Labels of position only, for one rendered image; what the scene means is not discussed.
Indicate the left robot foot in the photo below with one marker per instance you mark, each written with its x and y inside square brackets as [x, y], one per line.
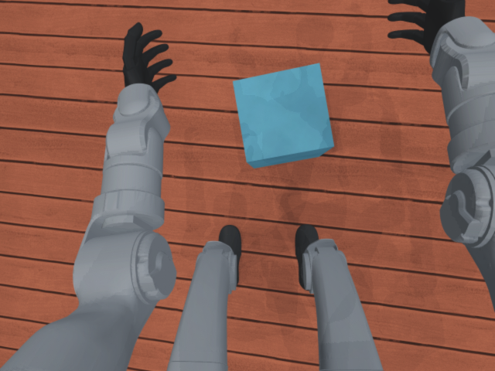
[230, 235]

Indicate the left robot upper arm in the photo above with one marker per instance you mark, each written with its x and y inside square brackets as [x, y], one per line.
[118, 280]

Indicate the robot left hand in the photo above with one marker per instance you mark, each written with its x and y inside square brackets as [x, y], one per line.
[135, 62]

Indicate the robot right forearm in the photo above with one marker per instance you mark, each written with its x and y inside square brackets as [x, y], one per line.
[463, 63]

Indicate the robot right hand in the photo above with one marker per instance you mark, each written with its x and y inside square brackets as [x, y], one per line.
[438, 13]

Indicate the robot left forearm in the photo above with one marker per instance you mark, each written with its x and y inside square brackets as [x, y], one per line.
[130, 198]

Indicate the left robot shin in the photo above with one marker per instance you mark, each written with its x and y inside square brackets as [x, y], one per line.
[214, 245]

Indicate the right robot upper arm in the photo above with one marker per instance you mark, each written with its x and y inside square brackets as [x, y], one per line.
[468, 217]

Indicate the carton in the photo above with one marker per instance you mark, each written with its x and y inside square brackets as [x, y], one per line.
[283, 116]

